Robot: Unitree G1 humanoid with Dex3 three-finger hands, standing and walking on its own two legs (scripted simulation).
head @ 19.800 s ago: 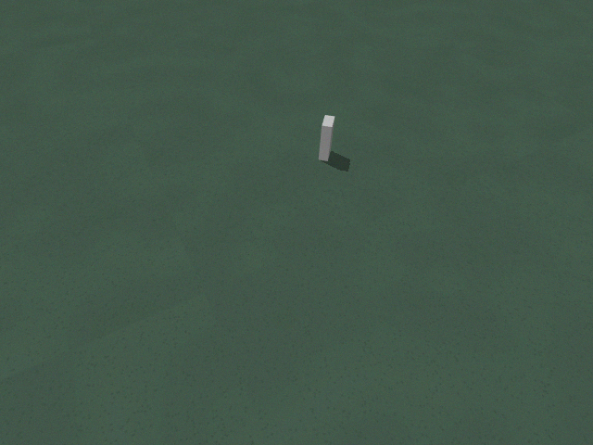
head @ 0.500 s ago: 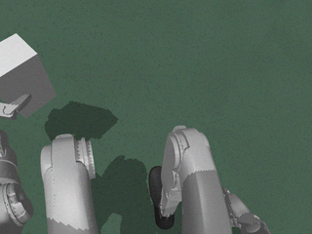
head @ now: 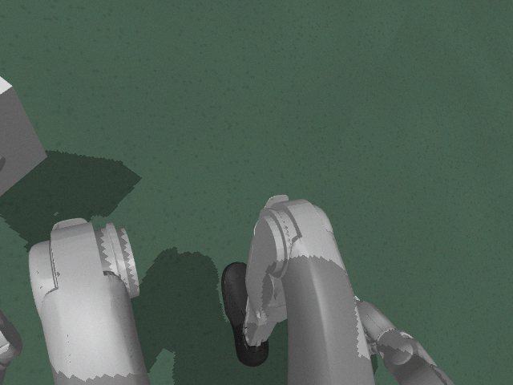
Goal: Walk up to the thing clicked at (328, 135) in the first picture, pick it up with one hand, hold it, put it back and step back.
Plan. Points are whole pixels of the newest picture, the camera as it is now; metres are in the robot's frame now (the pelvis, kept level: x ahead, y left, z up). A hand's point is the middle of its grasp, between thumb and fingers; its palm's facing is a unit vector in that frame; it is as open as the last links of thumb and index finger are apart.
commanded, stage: lower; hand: left
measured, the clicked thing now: out of the picture +0.43 +0.30 -0.13
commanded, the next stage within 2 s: loosen in 1.22 s
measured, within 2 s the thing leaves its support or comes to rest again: rests again in 1.02 s
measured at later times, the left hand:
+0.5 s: hand out of the picture +0.42 +0.34 -0.15, palm faces +0.51 -0.86 +0.00, open 9.5 cm
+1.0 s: hand out of the picture +0.43 +0.33 -0.16, palm faces +0.51 -0.86 +0.01, open 9.4 cm
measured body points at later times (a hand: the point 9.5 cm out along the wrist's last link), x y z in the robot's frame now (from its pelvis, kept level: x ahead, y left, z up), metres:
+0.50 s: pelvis -0.01 +0.01 -0.01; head +0.22 +0.17 +0.34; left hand +0.39 +0.38 -0.15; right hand +0.15 -0.25 -0.06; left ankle +0.08 +0.13 -0.26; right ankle +0.12 -0.12 -0.26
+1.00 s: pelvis -0.01 +0.01 -0.01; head +0.23 +0.18 +0.33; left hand +0.39 +0.38 -0.16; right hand +0.16 -0.25 -0.05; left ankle +0.08 +0.13 -0.26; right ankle +0.12 -0.12 -0.26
